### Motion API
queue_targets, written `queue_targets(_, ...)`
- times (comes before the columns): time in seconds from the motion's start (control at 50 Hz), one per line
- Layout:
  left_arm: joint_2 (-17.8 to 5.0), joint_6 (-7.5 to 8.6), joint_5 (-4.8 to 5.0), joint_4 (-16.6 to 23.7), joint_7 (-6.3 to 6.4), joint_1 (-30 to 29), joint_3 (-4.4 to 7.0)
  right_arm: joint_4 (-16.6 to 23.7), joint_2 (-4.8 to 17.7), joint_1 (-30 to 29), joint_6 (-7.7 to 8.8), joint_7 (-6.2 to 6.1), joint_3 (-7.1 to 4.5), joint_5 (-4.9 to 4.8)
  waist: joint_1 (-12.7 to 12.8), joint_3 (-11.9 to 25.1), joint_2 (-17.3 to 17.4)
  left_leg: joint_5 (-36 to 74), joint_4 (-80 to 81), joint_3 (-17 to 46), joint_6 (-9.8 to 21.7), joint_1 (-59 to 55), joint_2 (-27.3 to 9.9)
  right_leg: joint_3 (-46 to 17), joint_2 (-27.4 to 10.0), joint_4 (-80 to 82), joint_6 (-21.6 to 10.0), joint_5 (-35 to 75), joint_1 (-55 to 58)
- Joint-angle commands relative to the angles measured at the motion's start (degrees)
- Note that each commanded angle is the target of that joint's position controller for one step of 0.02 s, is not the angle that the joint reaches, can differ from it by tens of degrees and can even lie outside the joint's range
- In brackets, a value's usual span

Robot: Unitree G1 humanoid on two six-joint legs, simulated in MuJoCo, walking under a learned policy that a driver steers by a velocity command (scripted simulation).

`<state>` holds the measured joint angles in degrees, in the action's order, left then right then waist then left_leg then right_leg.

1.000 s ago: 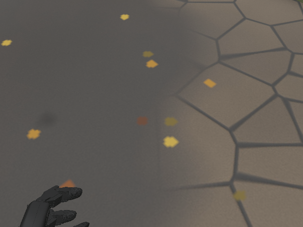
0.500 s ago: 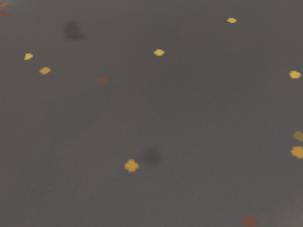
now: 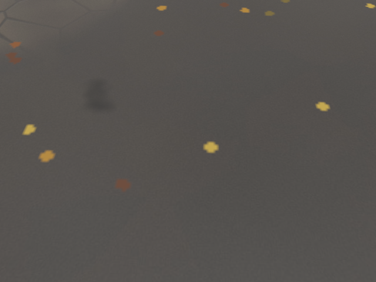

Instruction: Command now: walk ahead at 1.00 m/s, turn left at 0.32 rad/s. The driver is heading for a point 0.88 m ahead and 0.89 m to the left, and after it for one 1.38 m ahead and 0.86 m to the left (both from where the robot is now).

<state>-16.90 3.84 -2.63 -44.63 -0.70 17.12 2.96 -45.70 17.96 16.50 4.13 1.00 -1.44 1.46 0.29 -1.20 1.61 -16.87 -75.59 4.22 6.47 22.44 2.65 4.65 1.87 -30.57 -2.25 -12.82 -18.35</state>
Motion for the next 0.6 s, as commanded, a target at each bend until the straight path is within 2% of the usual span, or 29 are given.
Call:
queue_targets(0.02, -3.27, 1.91, 0.74, -0.77, 0.03, 4.81, 0.62, 5.47, 0.57, -1.46, -1.00, 1.45, 0.61, 0.58, -1.27, -1.46, -3.55, 0.57, 1.94, 3.64, -0.92, 17.06, -5.90, -20.71, -15.68, 22.16, -7.57, -11.91, 8.61)
queue_targets(0.04, -4.48, 2.64, 1.11, -1.19, -0.16, 4.64, 0.83, 6.31, 0.49, -3.10, -1.50, 1.73, 0.82, 0.59, -1.72, -3.27, -4.61, 2.88, 4.32, 3.40, -1.49, 18.55, -6.62, -17.78, -16.08, 24.49, -7.46, -9.08, 6.82)
queue_targets(0.06, -4.60, 3.22, 1.19, -1.58, -0.42, 4.52, 0.82, 7.48, 0.87, -6.33, -1.73, 1.88, 0.94, 0.50, -1.51, -5.14, -4.29, 6.25, 7.50, 2.61, -1.90, 19.65, -6.96, -13.46, -15.21, 26.59, -6.96, -4.57, 5.40)
queue_targets(0.08, -4.15, 3.49, 1.34, -1.96, -0.62, 4.07, 0.69, 8.03, 1.06, -8.70, -1.90, 1.98, 0.89, 0.24, -1.34, -5.95, -3.80, 9.97, 10.64, 0.93, -1.90, 19.98, -6.38, -7.45, -12.45, 27.73, -5.50, 0.65, 5.04)
queue_targets(0.1, -5.20, 3.97, 1.30, -2.00, -0.81, 4.02, 0.80, 9.19, 0.77, -10.31, -1.81, 2.23, 1.14, 0.11, -1.62, -6.43, -5.75, 13.64, 15.67, 0.33, -1.92, 19.65, -7.20, -4.44, -12.89, 28.21, -5.53, 5.94, 4.82)
queue_targets(0.12, -4.42, 4.28, 1.47, -2.40, -0.84, 3.90, 0.60, 9.66, 1.17, -12.50, -1.62, 2.56, 1.17, -0.03, -1.43, -7.19, -4.34, 17.44, 20.51, -1.82, -1.59, 18.57, -7.17, -0.09, -11.50, 28.90, -4.62, 11.99, 5.44)
queue_targets(0.16, -4.99, 4.72, 1.95, -2.94, -0.66, 5.09, 0.56, 9.81, 0.36, -15.41, -1.43, 3.41, 1.40, -0.41, -0.25, -6.21, -2.14, 23.83, 28.49, -7.27, -0.11, 13.44, -5.58, 5.94, -9.86, 31.54, -2.93, 18.58, 7.62)
queue_targets(0.18, -6.06, 5.07, 2.06, -3.40, -0.43, 6.66, 0.62, 10.94, -0.83, -17.75, -1.19, 3.84, 1.81, -0.25, 0.11, -7.64, -3.13, 25.67, 32.39, -8.28, 1.01, 12.25, -6.44, 6.74, -12.24, 31.51, -2.58, 24.43, 9.04)
queue_targets(0.2, -6.35, 4.95, 2.04, -4.19, -0.13, 7.61, 0.63, 10.92, -0.51, -18.91, -1.12, 3.92, 1.72, -0.13, 0.41, -7.90, -2.84, 25.95, 34.72, -10.24, 2.00, 12.14, -5.16, 8.13, -12.65, 30.76, -1.81, 33.03, 13.35)
queue_targets(0.22, -7.15, 4.57, 1.94, -4.42, 0.33, 8.45, 0.72, 10.53, 0.15, -18.84, -1.05, 3.77, 1.44, 0.14, 0.21, -6.64, -3.80, 24.98, 36.53, -12.31, 2.92, 11.30, -2.91, 9.43, -12.57, 27.68, -1.04, 45.19, 18.35)
queue_targets(0.24, -8.59, 3.78, 1.60, -4.26, 1.01, 9.19, 1.03, 9.83, 1.32, -17.52, -1.02, 3.46, 1.04, 0.08, -0.48, -3.96, -5.54, 21.44, 37.07, -14.28, 3.55, 9.79, -0.13, 9.93, -12.78, 23.08, -0.38, 57.91, 23.55)
queue_targets(0.26, -10.25, 2.69, 1.10, -4.13, 1.82, 9.42, 1.39, 9.06, 2.50, -14.31, -1.00, 3.15, 0.62, -0.02, -2.68, -0.77, -7.53, 17.27, 37.37, -15.28, 4.29, 6.96, 2.22, 10.12, -13.74, 15.96, 0.13, 69.96, 27.54)
queue_targets(0.28, -12.17, 1.28, 0.41, -3.49, 2.42, 7.84, 1.98, 7.06, 4.12, -6.58, -0.85, 2.79, -0.18, -0.38, -6.98, 4.01, -9.14, 13.02, 37.12, -14.98, 5.17, -0.36, 4.25, 10.21, -14.61, 4.47, 0.16, 76.64, 28.54)
queue_targets(0.3, -13.37, -0.04, -0.16, -2.29, 2.81, 5.16, 2.46, 3.42, 6.35, 5.38, -0.81, 2.22, -1.55, -0.78, -12.27, 10.14, -9.77, 8.85, 37.26, -13.73, 6.52, -11.96, 5.71, 9.45, -15.40, -10.67, -0.46, 77.72, 25.95)
queue_targets(0.32, -13.51, -0.48, -0.45, -1.45, 2.87, 3.43, 2.63, 0.25, 8.86, 15.63, -1.23, 1.16, -3.36, -0.43, -16.47, 13.94, -7.59, 5.19, 40.67, -9.10, 7.90, -25.42, 5.00, 9.41, -14.11, -28.99, -0.25, 66.38, 17.21)
queue_targets(0.34, -6.84, 0.29, -0.67, 0.75, 1.72, 1.95, 1.27, 0.38, 13.04, 12.67, -2.38, -0.19, -5.23, -1.44, -11.07, 10.94, 6.62, 2.36, 41.12, 7.18, 9.65, -33.07, -4.29, 7.83, -4.86, -49.10, 1.45, 8.95, -0.94)
queue_targets(0.36, -4.30, 1.31, 1.83, 7.18, 0.50, 4.85, 0.07, 2.86, 18.34, 8.33, -3.33, -0.02, -6.39, 0.20, -4.71, 19.47, 16.19, -3.46, 52.72, 40.90, 23.46, -49.26, -16.15, -2.63, 2.87, -66.29, 4.18, -16.01, -25.58)
queue_targets(0.38, -6.03, 2.61, 1.13, 7.81, 0.89, -1.61, -0.52, 3.73, 15.55, 8.84, -3.34, -0.51, -6.52, 0.23, -7.55, 17.38, 1.11, -2.23, 58.65, 43.24, 21.10, -47.96, -16.23, -9.27, -1.38, -63.76, 2.65, -10.57, -30.69)
queue_targets(0.4, -5.93, 3.39, 1.31, 8.15, 0.91, -3.92, -0.90, 1.79, 12.87, 8.56, -2.88, -1.06, -6.20, -0.26, -5.60, 9.12, -3.91, 1.01, 60.32, 37.68, 18.22, -38.38, -14.84, -9.67, -4.06, -56.42, 2.24, -7.73, -29.70)
queue_targets(0.42, -4.81, 3.24, 0.50, 8.54, 1.02, -5.80, -1.37, 0.57, 10.78, 7.82, -2.20, -1.31, -5.70, -0.59, -2.75, 4.05, -7.19, 5.62, 60.86, 31.93, 15.83, -29.01, -11.94, -9.47, -6.34, -49.64, 2.54, -7.79, -26.43)
queue_targets(0.46, -4.59, 0.84, -1.62, 8.23, 0.86, -4.81, -1.78, 1.15, 7.82, 4.68, -0.81, -1.74, -4.36, -1.06, 1.27, 0.73, -7.20, 12.03, 61.32, 24.27, 14.23, -16.64, -7.43, -9.14, -8.22, -43.53, 4.18, -9.51, -19.78)
queue_targets(0.48, -4.39, -0.31, -1.85, 8.60, 0.59, -4.93, -1.84, 1.33, 7.38, 4.72, -0.21, -1.54, -4.05, -1.42, 1.94, 0.04, -5.98, 11.93, 62.21, 22.47, 14.15, -12.78, -6.05, -8.54, -8.88, -39.80, 5.08, -11.07, -18.32)
queue_targets(0.5, -4.16, -0.99, -1.85, 9.68, 0.30, -7.13, -2.03, 1.50, 7.77, 4.94, 0.30, -1.27, -4.04, -1.47, 1.79, -1.28, -5.40, 11.83, 63.60, 20.96, 14.05, -8.94, -4.77, -7.44, -9.25, -34.99, 5.70, -11.55, -17.23)
queue_targets(0.54, -2.88, -1.11, -1.14, 13.50, -0.34, -15.57, -2.84, 1.66, 8.43, 5.35, 0.72, -1.04, -4.28, -1.19, -0.14, -4.85, -3.35, 14.55, 66.67, 19.41, 13.20, -3.05, -2.63, -4.92, -8.68, -24.44, 6.62, -2.10, -15.81)
queue_targets(0.56, -2.19, -0.93, -0.62, 14.60, -0.56, -18.33, -3.21, 1.65, 8.52, 5.55, 0.74, -0.80, -4.47, -1.22, -1.23, -5.30, -2.43, 17.55, 66.67, 18.17, 11.80, -1.95, -1.30, -4.43, -7.92, -18.89, 6.56, 4.92, -13.66)
queue_targets(0.6, -2.20, -0.62, 0.27, 15.46, -0.65, -20.81, -3.39, 1.14, 9.36, 7.38, 0.76, -0.24, -5.03, -1.67, -3.63, -3.77, -0.49, 25.48, 65.79, 17.56, 9.24, -4.10, -0.81, -3.70, -5.70, -10.32, 5.69, 15.31, -9.32)
